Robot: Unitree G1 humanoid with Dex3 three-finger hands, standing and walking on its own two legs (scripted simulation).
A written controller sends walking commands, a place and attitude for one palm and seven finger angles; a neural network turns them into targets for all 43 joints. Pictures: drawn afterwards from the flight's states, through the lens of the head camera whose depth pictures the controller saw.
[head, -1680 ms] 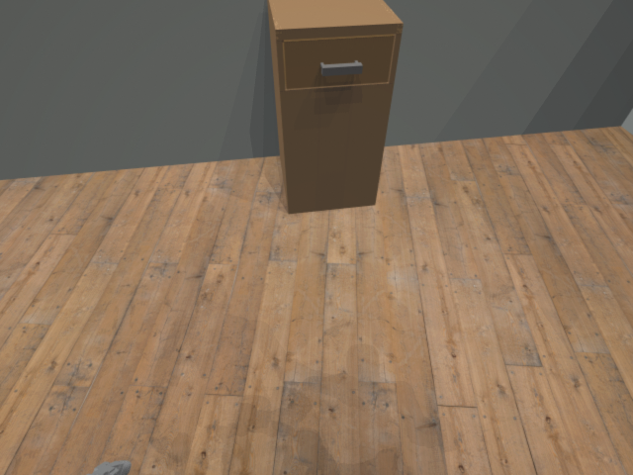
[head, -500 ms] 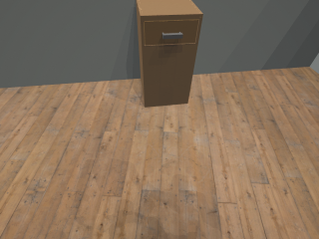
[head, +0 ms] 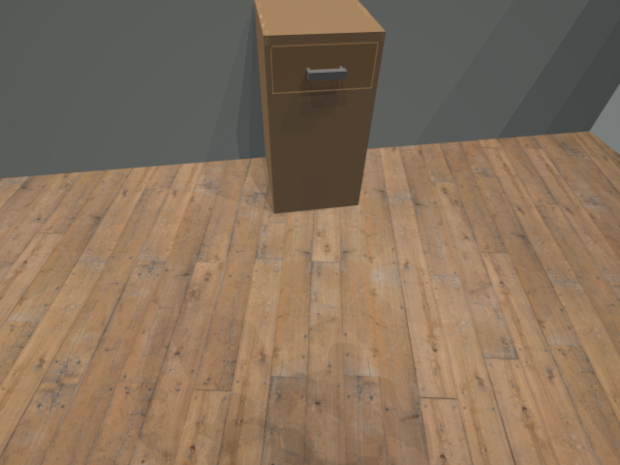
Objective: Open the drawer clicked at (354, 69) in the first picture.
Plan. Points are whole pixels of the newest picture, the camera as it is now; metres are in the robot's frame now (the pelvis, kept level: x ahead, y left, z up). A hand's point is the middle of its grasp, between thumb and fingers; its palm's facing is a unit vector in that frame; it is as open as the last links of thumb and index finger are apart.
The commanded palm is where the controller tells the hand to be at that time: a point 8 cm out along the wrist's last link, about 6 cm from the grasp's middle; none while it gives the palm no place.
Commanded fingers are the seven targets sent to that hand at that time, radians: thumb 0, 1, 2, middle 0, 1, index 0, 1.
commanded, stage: walk to a spot facing it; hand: left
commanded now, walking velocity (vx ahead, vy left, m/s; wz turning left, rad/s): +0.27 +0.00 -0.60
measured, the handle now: (325, 71) +1.36 +0.05 -0.08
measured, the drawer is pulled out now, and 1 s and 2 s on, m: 0.00 0.00 0.00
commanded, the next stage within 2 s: turn to face it in 1.88 s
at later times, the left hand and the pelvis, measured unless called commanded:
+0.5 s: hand out of the picture +0.08 +0.17 -0.17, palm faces -0.13 -0.98 -0.15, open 7.4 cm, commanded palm none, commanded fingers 0.00 0.90 0.90 -0.20 -0.30 -0.20 -0.30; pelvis +0.12 -0.01 +0.00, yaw -14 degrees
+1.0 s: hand (290, 268) +0.53 +0.08 -0.15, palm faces -0.56 -0.80 -0.20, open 7.4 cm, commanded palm none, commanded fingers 0.00 0.90 0.90 -0.20 -0.30 -0.20 -0.30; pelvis +0.30 -0.01 +0.00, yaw -35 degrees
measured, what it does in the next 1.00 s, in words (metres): walks ahead, turning right: left foot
